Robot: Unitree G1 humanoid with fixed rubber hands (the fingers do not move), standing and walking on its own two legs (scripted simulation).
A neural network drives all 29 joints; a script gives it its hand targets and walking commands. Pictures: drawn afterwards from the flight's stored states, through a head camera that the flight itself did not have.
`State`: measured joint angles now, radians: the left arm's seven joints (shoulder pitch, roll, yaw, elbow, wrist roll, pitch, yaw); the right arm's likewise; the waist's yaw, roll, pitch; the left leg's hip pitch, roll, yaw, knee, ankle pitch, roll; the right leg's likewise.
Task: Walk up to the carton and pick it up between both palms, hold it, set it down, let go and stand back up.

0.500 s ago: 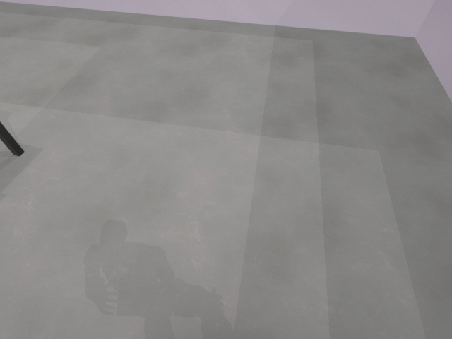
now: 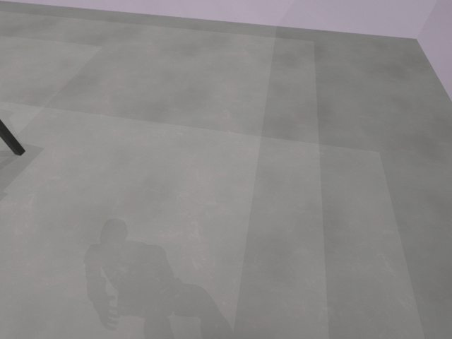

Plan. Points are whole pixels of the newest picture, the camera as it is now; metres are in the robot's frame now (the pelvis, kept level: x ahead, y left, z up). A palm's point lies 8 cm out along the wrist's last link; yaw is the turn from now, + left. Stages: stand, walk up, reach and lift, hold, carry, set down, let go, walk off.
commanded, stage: stand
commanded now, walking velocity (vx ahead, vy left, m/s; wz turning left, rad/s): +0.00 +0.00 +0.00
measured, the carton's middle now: out of the picture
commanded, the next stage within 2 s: walk up in 0.56 s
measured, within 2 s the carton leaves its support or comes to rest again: neither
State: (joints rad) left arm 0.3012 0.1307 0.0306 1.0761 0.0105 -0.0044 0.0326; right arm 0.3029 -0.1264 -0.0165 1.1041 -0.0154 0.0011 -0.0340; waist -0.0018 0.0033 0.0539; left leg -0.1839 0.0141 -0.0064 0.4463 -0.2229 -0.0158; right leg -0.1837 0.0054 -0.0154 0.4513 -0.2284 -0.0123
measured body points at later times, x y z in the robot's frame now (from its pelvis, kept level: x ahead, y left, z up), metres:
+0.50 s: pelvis +0.01 +0.00 +0.00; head +0.02 -0.01 +0.45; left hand -0.01 +0.21 -0.16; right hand -0.02 -0.21 -0.16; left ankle +0.01 +0.13 -0.74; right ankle +0.01 -0.11 -0.74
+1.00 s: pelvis +0.03 +0.03 +0.00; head +0.02 +0.04 +0.45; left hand -0.01 +0.30 -0.15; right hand +0.12 -0.25 -0.14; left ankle +0.05 +0.22 -0.67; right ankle +0.01 -0.11 -0.74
